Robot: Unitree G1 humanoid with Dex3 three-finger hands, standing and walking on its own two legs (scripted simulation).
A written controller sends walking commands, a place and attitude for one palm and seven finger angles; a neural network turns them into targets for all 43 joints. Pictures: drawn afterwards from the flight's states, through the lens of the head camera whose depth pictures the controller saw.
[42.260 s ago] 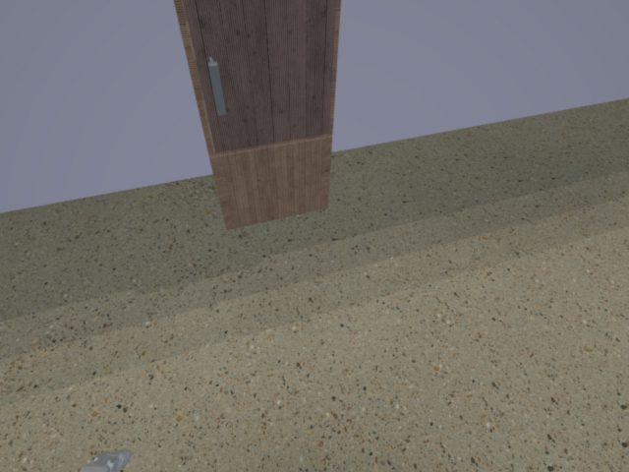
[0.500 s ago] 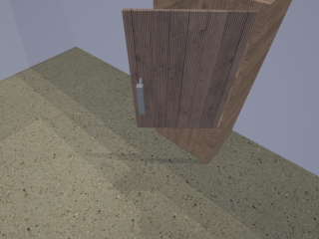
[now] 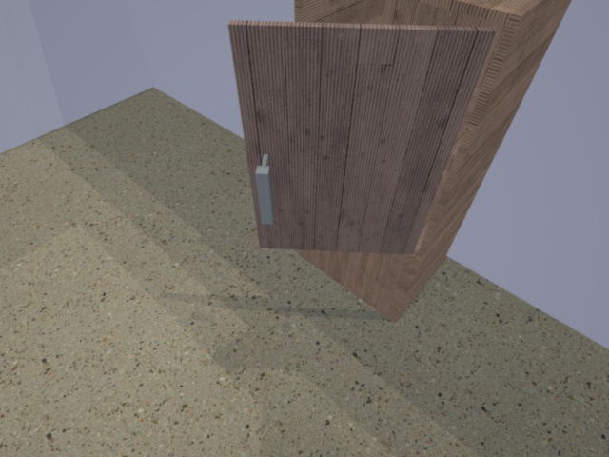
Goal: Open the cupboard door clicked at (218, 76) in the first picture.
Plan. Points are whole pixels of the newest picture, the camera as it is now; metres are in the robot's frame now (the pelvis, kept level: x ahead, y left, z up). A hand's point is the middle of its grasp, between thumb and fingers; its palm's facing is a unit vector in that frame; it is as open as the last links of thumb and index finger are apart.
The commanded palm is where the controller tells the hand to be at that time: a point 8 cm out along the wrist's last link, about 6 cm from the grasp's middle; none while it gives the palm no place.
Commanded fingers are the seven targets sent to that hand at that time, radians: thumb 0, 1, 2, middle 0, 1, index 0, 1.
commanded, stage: come to a stop and stand still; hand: left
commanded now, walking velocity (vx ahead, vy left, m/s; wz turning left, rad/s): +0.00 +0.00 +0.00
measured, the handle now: (266, 189) +0.66 +0.13 -0.10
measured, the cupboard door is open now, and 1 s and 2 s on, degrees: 38 38 38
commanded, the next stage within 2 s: look again from close up in 0.16 s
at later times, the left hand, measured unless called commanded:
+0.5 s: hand out of the picture +0.02 +0.16 -0.17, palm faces +0.03 -0.98 -0.21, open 7.3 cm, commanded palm none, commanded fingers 0.00 0.90 0.90 -0.20 -0.30 -0.20 -0.30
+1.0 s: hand out of the picture +0.02 +0.15 -0.18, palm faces +0.05 -0.98 -0.18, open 7.3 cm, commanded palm none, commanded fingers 0.00 0.90 0.90 -0.20 -0.30 -0.20 -0.30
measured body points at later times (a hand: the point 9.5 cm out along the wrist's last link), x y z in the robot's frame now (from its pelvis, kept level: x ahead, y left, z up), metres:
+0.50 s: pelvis +0.02 -0.02 +0.00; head +0.04 -0.03 +0.45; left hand +0.02 +0.21 -0.15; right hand +0.01 -0.23 -0.17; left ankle -0.01 +0.12 -0.74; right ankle -0.01 -0.09 -0.74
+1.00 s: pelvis +0.03 -0.02 +0.00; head +0.03 -0.02 +0.45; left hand +0.01 +0.20 -0.16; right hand +0.02 -0.24 -0.17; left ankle -0.01 +0.12 -0.74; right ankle -0.01 -0.09 -0.74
